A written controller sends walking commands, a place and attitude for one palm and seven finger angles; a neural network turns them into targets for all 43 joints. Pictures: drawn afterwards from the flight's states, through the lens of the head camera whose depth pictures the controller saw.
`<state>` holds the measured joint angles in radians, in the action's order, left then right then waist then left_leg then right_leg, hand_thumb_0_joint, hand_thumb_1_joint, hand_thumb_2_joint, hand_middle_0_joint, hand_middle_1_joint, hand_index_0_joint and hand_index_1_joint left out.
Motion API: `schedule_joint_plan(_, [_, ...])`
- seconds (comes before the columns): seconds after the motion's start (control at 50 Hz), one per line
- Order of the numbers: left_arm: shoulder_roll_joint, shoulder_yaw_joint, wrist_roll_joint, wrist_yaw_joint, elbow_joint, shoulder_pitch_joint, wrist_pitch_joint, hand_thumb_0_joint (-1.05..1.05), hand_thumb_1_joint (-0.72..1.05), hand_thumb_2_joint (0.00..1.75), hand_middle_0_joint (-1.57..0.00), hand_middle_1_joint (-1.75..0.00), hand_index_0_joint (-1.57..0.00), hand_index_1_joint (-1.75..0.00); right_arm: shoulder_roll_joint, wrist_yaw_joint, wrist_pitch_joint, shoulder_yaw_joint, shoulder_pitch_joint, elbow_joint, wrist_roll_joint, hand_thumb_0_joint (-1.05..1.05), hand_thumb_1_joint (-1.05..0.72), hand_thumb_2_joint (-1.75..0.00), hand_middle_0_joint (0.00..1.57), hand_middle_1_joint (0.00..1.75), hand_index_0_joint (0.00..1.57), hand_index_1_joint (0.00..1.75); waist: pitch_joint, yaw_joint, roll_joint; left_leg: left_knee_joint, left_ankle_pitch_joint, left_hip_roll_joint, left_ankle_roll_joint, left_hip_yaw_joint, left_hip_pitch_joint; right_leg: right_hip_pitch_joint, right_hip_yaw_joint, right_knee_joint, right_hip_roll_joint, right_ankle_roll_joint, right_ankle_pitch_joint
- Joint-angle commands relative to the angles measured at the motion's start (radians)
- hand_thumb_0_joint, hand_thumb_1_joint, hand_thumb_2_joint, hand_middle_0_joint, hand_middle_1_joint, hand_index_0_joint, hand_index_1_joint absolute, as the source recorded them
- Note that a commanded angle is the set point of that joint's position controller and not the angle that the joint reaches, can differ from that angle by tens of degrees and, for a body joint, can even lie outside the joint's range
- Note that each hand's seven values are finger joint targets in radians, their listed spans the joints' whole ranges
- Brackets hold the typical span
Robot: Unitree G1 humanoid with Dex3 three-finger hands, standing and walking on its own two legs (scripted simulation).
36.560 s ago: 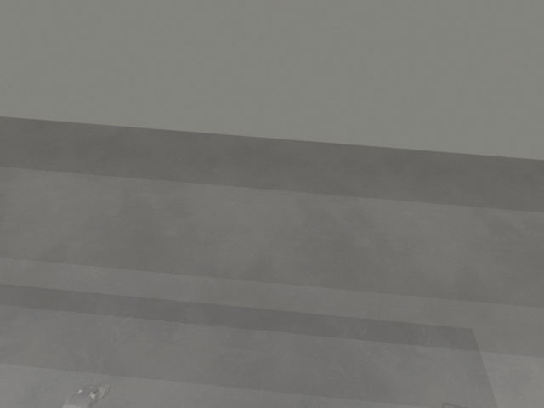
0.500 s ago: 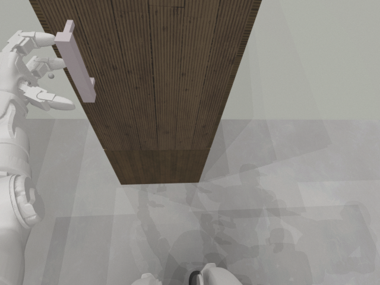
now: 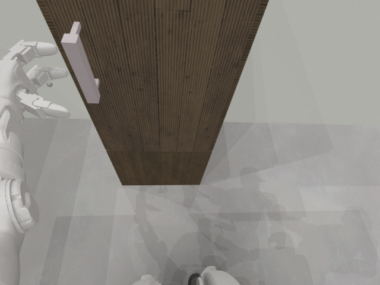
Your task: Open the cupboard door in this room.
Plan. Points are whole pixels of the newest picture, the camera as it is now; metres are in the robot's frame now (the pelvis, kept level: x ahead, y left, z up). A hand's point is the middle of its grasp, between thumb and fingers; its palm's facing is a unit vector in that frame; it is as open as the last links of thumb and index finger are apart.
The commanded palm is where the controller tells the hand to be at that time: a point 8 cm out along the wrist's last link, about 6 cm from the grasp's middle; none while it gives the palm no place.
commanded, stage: move the hooked fingers beside the handle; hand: left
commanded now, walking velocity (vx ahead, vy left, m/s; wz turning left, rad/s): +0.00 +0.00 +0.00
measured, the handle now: (85, 65) +0.54 +0.19 +0.11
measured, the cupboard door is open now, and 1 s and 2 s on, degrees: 0 0 0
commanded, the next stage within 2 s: slide the fingers in behind the handle in 0.06 s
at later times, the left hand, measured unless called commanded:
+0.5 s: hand (57, 79) +0.50 +0.24 +0.11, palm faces -0.03 -1.00 +0.03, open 14.0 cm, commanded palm +0.48 +0.27 +0.11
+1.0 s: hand (78, 85) +0.49 +0.20 +0.11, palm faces -0.02 -1.00 +0.00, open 14.0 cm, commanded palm +0.47 +0.24 +0.11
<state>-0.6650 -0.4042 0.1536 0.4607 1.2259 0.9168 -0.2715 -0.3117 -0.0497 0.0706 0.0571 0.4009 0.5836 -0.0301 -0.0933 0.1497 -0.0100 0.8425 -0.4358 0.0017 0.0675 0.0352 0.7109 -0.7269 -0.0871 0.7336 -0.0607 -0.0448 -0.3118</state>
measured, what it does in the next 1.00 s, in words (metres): stands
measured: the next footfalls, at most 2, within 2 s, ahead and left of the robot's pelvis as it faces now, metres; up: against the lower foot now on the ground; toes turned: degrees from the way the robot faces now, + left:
none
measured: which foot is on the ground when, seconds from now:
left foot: down 0.00-1.00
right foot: down 0.00-1.00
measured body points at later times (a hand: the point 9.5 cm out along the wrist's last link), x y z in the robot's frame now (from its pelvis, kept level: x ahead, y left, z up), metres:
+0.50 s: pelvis +0.01 +0.01 +0.00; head +0.12 +0.04 +0.44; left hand +0.50 +0.29 +0.11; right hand +0.01 -0.25 -0.10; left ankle -0.02 +0.07 -0.70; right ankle +0.02 -0.10 -0.70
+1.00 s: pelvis -0.01 +0.01 +0.00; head +0.09 +0.03 +0.44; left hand +0.48 +0.25 +0.11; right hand +0.02 -0.26 -0.11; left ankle -0.02 +0.07 -0.70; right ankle +0.02 -0.10 -0.70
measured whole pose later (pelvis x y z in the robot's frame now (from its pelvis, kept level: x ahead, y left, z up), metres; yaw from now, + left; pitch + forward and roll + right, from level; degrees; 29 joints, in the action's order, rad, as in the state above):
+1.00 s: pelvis -0.01 +0.01 +0.00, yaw +0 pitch +16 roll -3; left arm -0.50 -0.34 0.12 0.28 1.17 0.91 -0.33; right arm -0.27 -0.01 0.05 0.05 0.40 0.60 -0.01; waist -0.09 0.14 -0.02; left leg 0.86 -0.44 -0.01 0.08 0.04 0.70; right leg -0.72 -0.08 0.76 -0.05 -0.04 -0.32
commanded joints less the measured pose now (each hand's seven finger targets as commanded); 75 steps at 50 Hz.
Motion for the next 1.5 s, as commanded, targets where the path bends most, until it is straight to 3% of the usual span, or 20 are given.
schedule_joint_plan(0.0, [-0.286, -0.048, 0.011, -0.033, -0.225, 0.472, -0.083, 0.0, -0.5, 0.3, -0.3, -1.2, -0.3, -1.2, -0.177, -0.011, -0.02, -0.063, 0.158, -0.043, 0.004, 0.0, -0.9, -0.9, 0.2, 0.3, 0.2, 0.3, -0.373, 0.022, -0.126, -0.084, 0.4, 0.025, -0.04, -0.101, -0.231, 0.171, 0.078, -0.034, 0.012, 0.016, 0.256])
schedule_joint_plan(0.04, [-0.323, -0.081, 0.017, -0.036, -0.284, 0.508, -0.118, 0.0, -0.5, 0.3, -0.3, -1.2, -0.3, -1.2, -0.176, -0.01, -0.021, -0.067, 0.162, -0.043, 0.006, 0.0, -0.9, -0.9, 0.2, 0.3, 0.2, 0.3, -0.478, 0.011, -0.161, -0.071, 0.483, 0.025, -0.049, -0.108, -0.295, 0.2, 0.083, -0.017, 0.01, 0.014, 0.308])
schedule_joint_plan(0.08, [-0.288, -0.064, 0.017, -0.032, -0.285, 0.498, -0.129, 0.0, -0.5, 0.3, -0.3, -1.2, -0.3, -1.2, -0.171, -0.006, -0.022, -0.068, 0.162, -0.04, 0.006, 0.0, -0.9, -0.9, 0.2, 0.3, 0.2, 0.3, -0.511, 0.009, -0.174, -0.062, 0.543, 0.031, -0.06, -0.115, -0.342, 0.187, 0.077, -0.014, 0.007, 0.015, 0.323])
schedule_joint_plan(0.14, [-0.3, -0.071, 0.013, -0.023, -0.238, 0.479, -0.108, 0.0, -0.5, 0.3, -0.3, -1.2, -0.3, -1.2, -0.174, -0.003, -0.017, -0.065, 0.167, -0.027, 0.007, 0.0, -0.9, -0.9, 0.2, 0.3, 0.2, 0.3, -0.49, 0.011, -0.17, -0.054, 0.595, 0.035, -0.064, -0.115, -0.335, 0.177, 0.072, -0.012, 0.005, 0.017, 0.345])
schedule_joint_plan(0.22, [-0.194, 0.001, 0.014, -0.017, -0.195, 0.428, -0.058, 0.0, -0.5, 0.3, -0.3, -1.2, -0.3, -1.2, -0.166, 0.0, -0.011, -0.063, 0.166, -0.037, 0.004, 0.0, -0.9, -0.9, 0.2, 0.3, 0.2, 0.3, -0.401, 0.018, -0.157, -0.066, 0.586, 0.034, -0.058, -0.113, -0.308, 0.146, 0.058, -0.022, 0.005, 0.015, 0.331])
schedule_joint_plan(0.4, [-0.204, -0.048, 0.033, -0.051, -0.295, 0.39, -0.091, 0.0, -0.5, 0.3, -0.3, -1.2, -0.3, -1.2, -0.163, 0.016, -0.001, -0.077, 0.177, -0.043, 0.012, 0.0, -0.9, -0.9, 0.2, 0.3, 0.2, 0.3, -0.457, -0.007, -0.131, -0.068, 0.648, 0.04, -0.068, -0.112, -0.338, 0.189, 0.059, -0.017, 0.0, 0.015, 0.372])
schedule_joint_plan(0.46, [-0.16, -0.016, 0.022, -0.065, -0.334, 0.376, -0.101, 0.0, -0.5, 0.3, -0.3, -1.2, -0.3, -1.2, -0.154, 0.024, 0.002, -0.079, 0.169, -0.043, 0.012, 0.0, -0.9, -0.9, 0.2, 0.3, 0.2, 0.3, -0.468, -0.014, -0.208, -0.063, 0.706, 0.044, -0.081, -0.118, -0.393, 0.157, 0.056, -0.017, -0.001, 0.012, 0.363])
schedule_joint_plan(0.52, [-0.144, -0.015, 0.032, -0.074, -0.357, 0.36, -0.096, 0.0, -0.5, 0.3, -0.3, -1.2, -0.3, -1.2, -0.157, 0.025, 0.004, -0.085, 0.171, -0.041, 0.011, 0.0, -0.9, -0.9, 0.2, 0.3, 0.2, 0.3, -0.459, -0.012, -0.157, -0.065, 0.724, 0.049, -0.08, -0.126, -0.403, 0.16, 0.048, -0.02, -0.004, 0.01, 0.356])
schedule_joint_plan(0.64, [-0.094, 0.024, 0.029, -0.093, -0.359, 0.395, -0.091, 0.0, -0.5, 0.3, -0.3, -1.2, -0.3, -1.2, -0.15, 0.025, -0.002, -0.085, 0.155, -0.032, 0.009, 0.0, -0.9, -0.9, 0.2, 0.3, 0.2, 0.3, -0.426, -0.003, -0.167, -0.078, 0.672, 0.047, -0.084, -0.133, -0.406, 0.137, 0.045, -0.027, 0.0, 0.013, 0.32])
schedule_joint_plan(0.66, [-0.043, 0.061, 0.029, -0.098, -0.364, 0.422, -0.092, 0.0, -0.5, 0.3, -0.3, -1.2, -0.3, -1.2, -0.145, 0.027, -0.006, -0.083, 0.149, -0.029, 0.01, 0.0, -0.9, -0.9, 0.2, 0.3, 0.2, 0.3, -0.416, 0.009, -0.188, -0.077, 0.665, 0.046, -0.085, -0.133, -0.418, 0.115, 0.045, -0.028, 0.0, 0.014, 0.31])
schedule_joint_plan(0.74, [-0.067, 0.032, 0.022, -0.131, -0.342, 0.422, -0.1, 0.0, -0.5, 0.3, -0.3, -1.2, -0.3, -1.2, -0.148, 0.029, -0.014, -0.085, 0.152, -0.023, 0.012, 0.0, -0.9, -0.9, 0.2, 0.3, 0.2, 0.3, -0.411, 0.0, -0.145, -0.083, 0.643, 0.044, -0.089, -0.143, -0.398, 0.127, 0.042, -0.021, 0.003, 0.012, 0.294])
schedule_joint_plan(0.76, [-0.031, 0.053, 0.02, -0.137, -0.312, 0.409, -0.094, 0.0, -0.5, 0.3, -0.3, -1.2, -0.3, -1.2, -0.144, 0.031, -0.016, -0.083, 0.149, -0.025, 0.011, 0.0, -0.9, -0.9, 0.2, 0.3, 0.2, 0.3, -0.398, 0.004, -0.134, -0.084, 0.623, 0.042, -0.086, -0.139, -0.392, 0.116, 0.042, -0.023, 0.003, 0.013, 0.284])
schedule_joint_plan(0.82, [-0.071, 0.02, 0.011, -0.16, -0.25, 0.423, -0.091, 0.0, -0.5, 0.3, -0.3, -1.2, -0.3, -1.2, -0.149, 0.027, -0.022, -0.076, 0.148, -0.023, 0.013, 0.0, -0.9, -0.9, 0.2, 0.3, 0.2, 0.3, -0.341, 0.008, -0.083, -0.092, 0.492, 0.027, -0.066, -0.122, -0.296, 0.145, 0.05, -0.026, 0.008, 0.011, 0.26])
schedule_joint_plan(0.9, [-0.076, 0.037, -0.018, -0.181, -0.282, 0.476, -0.113, 0.0, -0.5, 0.3, -0.3, -1.2, -0.3, -1.2, -0.143, 0.026, -0.035, -0.071, 0.135, -0.037, 0.013, 0.0, -0.9, -0.9, 0.2, 0.3, 0.2, 0.3, -0.374, 0.008, -0.101, -0.097, 0.41, 0.02, -0.058, -0.115, -0.269, 0.166, 0.063, -0.021, 0.013, 0.012, 0.242])
schedule_joint_plan(0.94, [-0.079, 0.039, -0.022, -0.187, -0.304, 0.511, -0.135, 0.0, -0.5, 0.3, -0.3, -1.2, -0.3, -1.2, -0.143, 0.026, -0.042, -0.071, 0.135, -0.034, 0.014, 0.0, -0.9, -0.9, 0.2, 0.3, 0.2, 0.3, -0.415, 0.011, -0.134, -0.09, 0.42, 0.022, -0.062, -0.121, -0.304, 0.153, 0.064, -0.014, 0.012, 0.012, 0.237])
schedule_joint_plan(0.96, [-0.047, 0.056, -0.017, -0.185, -0.292, 0.521, -0.139, 0.0, -0.5, 0.3, -0.3, -1.2, -0.3, -1.2, -0.139, 0.028, -0.046, -0.071, 0.137, -0.028, 0.014, 0.0, -0.9, -0.9, 0.2, 0.3, 0.2, 0.3, -0.411, 0.019, -0.13, -0.088, 0.415, 0.021, -0.062, -0.122, -0.311, 0.148, 0.063, -0.017, 0.01, 0.011, 0.235])
schedule_joint_plan(1.02, [-0.083, 0.02, -0.003, -0.179, -0.286, 0.501, -0.146, 0.0, -0.5, 0.3, -0.3, -1.2, -0.3, -1.2, -0.148, 0.025, -0.052, -0.073, 0.148, -0.028, 0.014, 0.0, -0.9, -0.9, 0.2, 0.3, 0.2, 0.3, -0.458, 0.012, -0.098, -0.084, 0.421, 0.018, -0.055, -0.118, -0.298, 0.198, 0.069, -0.014, 0.009, 0.01, 0.261])
schedule_joint_plan(1.2, [-0.04, 0.049, -0.009, -0.194, -0.232, 0.458, -0.094, 0.0, -0.5, 0.3, -0.3, -1.2, -0.3, -1.2, -0.144, 0.025, -0.051, -0.072, 0.152, -0.027, 0.01, 0.0, -0.9, -0.9, 0.2, 0.3, 0.2, 0.3, -0.343, 0.014, -0.06, -0.107, 0.317, 0.01, -0.034, -0.087, -0.188, 0.213, 0.078, -0.041, 0.014, 0.016, 0.242])
schedule_joint_plan(1.38, [-0.018, 0.07, -0.028, -0.219, -0.308, 0.498, -0.146, 0.0, -0.5, 0.3, -0.3, -1.2, -0.3, -1.2, -0.137, 0.032, -0.067, -0.081, 0.161, -0.016, 0.015, 0.0, -0.9, -0.9, 0.2, 0.3, 0.2, 0.3, -0.448, 0.015, -0.116, -0.09, 0.375, 0.008, -0.038, -0.086, -0.265, 0.223, 0.087, -0.031, 0.014, 0.016, 0.285])
schedule_joint_plan(1.48, [-0.075, 0.007, -0.009, -0.213, -0.262, 0.462, -0.123, 0.0, -0.5, 0.3, -0.3, -1.2, -0.3, -1.2, -0.14, 0.028, -0.063, -0.078, 0.161, -0.017, 0.01, 0.0, -0.9, -0.9, 0.2, 0.3, 0.2, 0.3, -0.424, 0.001, -0.053, -0.1, 0.356, 0.001, -0.028, -0.07, -0.194, 0.304, 0.096, -0.037, 0.015, 0.017, 0.325])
